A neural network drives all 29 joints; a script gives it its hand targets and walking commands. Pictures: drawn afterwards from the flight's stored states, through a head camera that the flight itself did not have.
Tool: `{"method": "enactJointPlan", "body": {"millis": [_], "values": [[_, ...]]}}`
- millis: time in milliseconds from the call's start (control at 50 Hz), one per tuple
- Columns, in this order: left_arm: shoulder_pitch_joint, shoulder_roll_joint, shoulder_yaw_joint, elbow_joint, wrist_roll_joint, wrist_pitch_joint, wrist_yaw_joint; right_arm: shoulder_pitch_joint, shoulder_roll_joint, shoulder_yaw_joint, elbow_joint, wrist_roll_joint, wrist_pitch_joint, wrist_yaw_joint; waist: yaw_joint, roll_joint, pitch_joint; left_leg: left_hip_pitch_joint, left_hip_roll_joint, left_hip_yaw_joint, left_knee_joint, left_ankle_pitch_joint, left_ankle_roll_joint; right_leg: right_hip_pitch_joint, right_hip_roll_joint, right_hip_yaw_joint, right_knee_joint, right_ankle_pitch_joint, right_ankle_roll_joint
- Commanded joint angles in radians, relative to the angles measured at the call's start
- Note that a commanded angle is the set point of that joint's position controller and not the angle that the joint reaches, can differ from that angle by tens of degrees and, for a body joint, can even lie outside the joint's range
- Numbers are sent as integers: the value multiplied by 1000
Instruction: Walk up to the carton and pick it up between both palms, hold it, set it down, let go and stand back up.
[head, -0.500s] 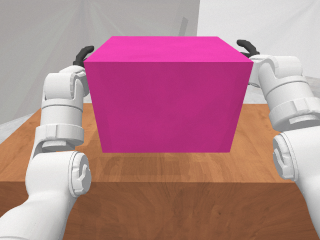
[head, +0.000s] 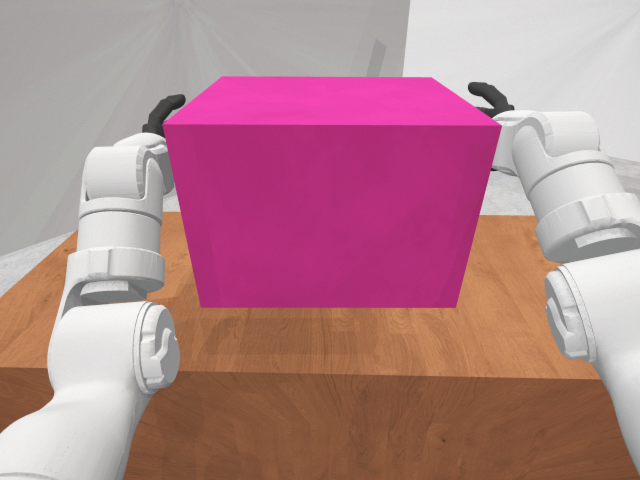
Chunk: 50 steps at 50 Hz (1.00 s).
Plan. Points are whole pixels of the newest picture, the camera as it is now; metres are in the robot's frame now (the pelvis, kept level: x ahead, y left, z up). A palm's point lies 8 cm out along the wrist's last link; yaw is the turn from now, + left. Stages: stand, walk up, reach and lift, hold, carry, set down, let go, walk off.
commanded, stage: hold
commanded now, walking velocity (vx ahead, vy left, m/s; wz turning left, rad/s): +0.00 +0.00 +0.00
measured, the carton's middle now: (327, 180) +0.38 -0.01 +0.29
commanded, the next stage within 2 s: none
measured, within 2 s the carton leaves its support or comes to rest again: neither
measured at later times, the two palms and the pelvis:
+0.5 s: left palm (162, 155) +0.36 +0.18 +0.33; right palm (507, 143) +0.34 -0.20 +0.35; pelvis -0.02 +0.01 +0.00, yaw -2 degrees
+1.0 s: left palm (168, 165) +0.37 +0.18 +0.32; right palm (502, 151) +0.34 -0.20 +0.33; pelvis -0.01 +0.01 +0.00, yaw -1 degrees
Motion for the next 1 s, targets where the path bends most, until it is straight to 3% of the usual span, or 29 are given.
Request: {"method": "enactJointPlan", "body": {"millis": [0,60,120,260,380,560,760,980], "values": [[-807,-551,-284,-338,-202,-77,-172,-750,607,48,-542,223,-47,119,-55,4,-343,140,-24,37,7,327,-6,174,-56,42,34,534,64],[-791,-537,-268,-317,-168,-63,-183,-723,604,45,-508,206,-33,116,-42,22,-256,103,-20,36,-25,252,-6,128,-57,37,14,408,56],[-849,-577,-287,-339,-187,-68,-173,-764,637,37,-519,203,-43,134,-16,53,-260,85,-9,34,-37,198,-10,80,-43,35,3,267,43],[-918,-628,-305,-311,-219,-81,-123,-839,673,27,-487,186,-62,175,12,41,-313,63,1,37,-50,133,-1,27,-24,37,6,166,41],[-920,-628,-289,-222,-224,-89,-117,-844,662,5,-394,156,-62,190,8,25,-285,18,8,35,-72,46,2,1,-29,49,1,83,31],[-908,-607,-268,-191,-214,-102,-134,-837,635,-3,-363,163,-70,181,-4,29,-291,36,5,32,-62,102,-6,35,-33,51,3,145,26],[-882,-598,-285,-285,-211,-96,-131,-813,643,33,-463,206,-72,159,-10,25,-327,87,-11,39,-29,209,-3,78,-33,40,12,276,47],[-848,-606,-308,-344,-212,-75,-126,-785,644,51,-520,211,-59,152,-15,26,-316,104,-10,40,-25,225,-4,83,-31,40,12,304,50]]}}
